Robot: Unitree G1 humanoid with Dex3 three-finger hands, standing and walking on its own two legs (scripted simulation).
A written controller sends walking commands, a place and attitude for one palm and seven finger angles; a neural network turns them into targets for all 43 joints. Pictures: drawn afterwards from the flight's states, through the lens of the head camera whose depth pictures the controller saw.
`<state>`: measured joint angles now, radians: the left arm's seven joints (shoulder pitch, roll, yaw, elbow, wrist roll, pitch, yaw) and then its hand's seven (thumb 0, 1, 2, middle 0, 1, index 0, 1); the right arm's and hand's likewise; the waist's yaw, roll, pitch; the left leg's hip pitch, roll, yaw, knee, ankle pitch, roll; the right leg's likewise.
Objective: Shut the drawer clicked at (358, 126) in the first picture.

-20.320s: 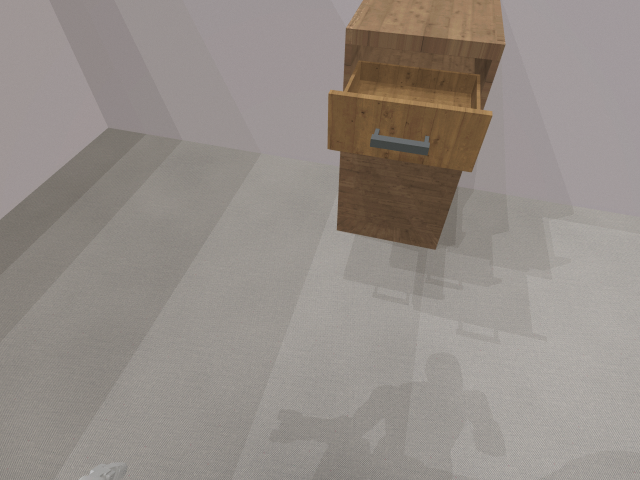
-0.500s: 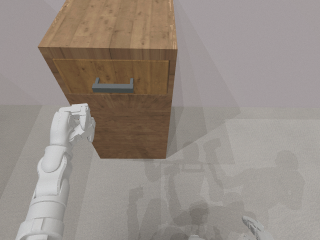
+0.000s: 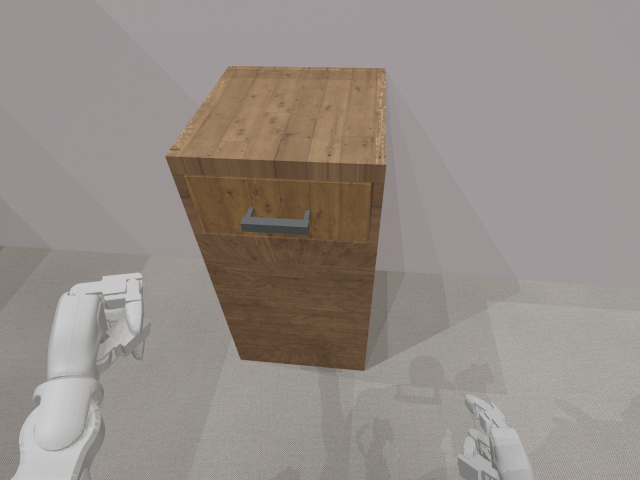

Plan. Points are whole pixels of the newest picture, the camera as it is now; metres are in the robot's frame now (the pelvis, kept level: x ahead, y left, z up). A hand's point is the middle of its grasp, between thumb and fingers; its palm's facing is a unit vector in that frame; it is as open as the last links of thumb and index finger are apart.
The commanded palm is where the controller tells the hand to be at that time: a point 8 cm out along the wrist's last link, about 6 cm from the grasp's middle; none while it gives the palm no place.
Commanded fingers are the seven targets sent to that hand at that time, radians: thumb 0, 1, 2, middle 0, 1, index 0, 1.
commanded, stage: draw the hand back to the body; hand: left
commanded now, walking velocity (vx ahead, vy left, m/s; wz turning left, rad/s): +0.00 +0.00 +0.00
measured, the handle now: (277, 219) +0.62 +0.17 -0.07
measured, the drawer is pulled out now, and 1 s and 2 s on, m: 0.00 0.00 0.00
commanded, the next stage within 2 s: step back with the hand held close in 0.38 s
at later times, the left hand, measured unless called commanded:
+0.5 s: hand (80, 366) +0.17 +0.23 +0.16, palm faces +0.43 -0.82 -0.39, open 3.3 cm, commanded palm +0.12 +0.27 +0.18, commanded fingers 0.00 0.90 0.90 -1.40 -1.60 -1.40 -1.60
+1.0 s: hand (40, 406) +0.13 +0.25 +0.16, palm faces +0.37 -0.78 -0.50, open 3.3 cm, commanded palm +0.07 +0.29 +0.18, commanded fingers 0.00 0.90 0.90 -1.40 -1.60 -1.40 -1.60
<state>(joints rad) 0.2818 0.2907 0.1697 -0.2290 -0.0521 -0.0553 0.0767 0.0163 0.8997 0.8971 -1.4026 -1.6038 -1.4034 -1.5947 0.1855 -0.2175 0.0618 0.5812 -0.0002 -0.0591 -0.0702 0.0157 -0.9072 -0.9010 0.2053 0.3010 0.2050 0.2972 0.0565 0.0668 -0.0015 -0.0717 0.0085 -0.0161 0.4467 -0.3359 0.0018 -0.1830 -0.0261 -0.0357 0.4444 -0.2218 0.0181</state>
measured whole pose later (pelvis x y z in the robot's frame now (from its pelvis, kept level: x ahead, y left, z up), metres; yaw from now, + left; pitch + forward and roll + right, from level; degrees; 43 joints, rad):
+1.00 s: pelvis -0.06 +0.01 +0.00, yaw -1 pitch +0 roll +1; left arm 0.59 0.37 0.38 -0.51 -0.02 -0.23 0.12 0.01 0.89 0.90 -1.41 -1.60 -1.41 -1.59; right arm 0.20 -0.22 -0.02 0.57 0.00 -0.04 -0.08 0.02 -0.91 -0.90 0.20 0.30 0.20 0.30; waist 0.01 0.02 0.02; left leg -0.24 -0.03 0.02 0.50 -0.26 0.02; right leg -0.35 -0.06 0.00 0.48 -0.13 0.04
